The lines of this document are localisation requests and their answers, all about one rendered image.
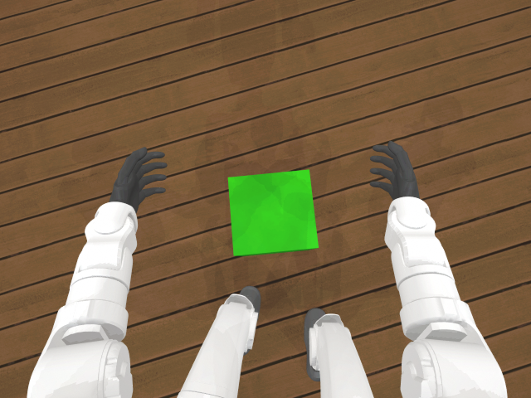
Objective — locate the robot left forearm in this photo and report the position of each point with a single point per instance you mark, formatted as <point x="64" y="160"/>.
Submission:
<point x="95" y="307"/>

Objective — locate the left robot hand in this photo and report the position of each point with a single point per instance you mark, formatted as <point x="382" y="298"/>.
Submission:
<point x="130" y="182"/>

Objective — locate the left robot thigh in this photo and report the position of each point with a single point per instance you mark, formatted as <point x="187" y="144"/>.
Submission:
<point x="216" y="370"/>

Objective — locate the left robot foot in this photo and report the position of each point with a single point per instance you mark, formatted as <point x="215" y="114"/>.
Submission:
<point x="254" y="296"/>

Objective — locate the right robot upper arm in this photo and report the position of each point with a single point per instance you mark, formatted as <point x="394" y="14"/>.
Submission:
<point x="446" y="369"/>

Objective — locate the left robot upper arm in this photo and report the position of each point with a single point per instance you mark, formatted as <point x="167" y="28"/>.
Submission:
<point x="98" y="369"/>

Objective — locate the right robot hand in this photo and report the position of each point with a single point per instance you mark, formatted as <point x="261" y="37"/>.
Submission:
<point x="402" y="178"/>

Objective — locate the robot right forearm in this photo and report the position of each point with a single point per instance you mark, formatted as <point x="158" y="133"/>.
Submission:
<point x="431" y="306"/>

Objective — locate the carton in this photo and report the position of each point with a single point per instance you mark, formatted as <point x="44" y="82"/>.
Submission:
<point x="272" y="213"/>

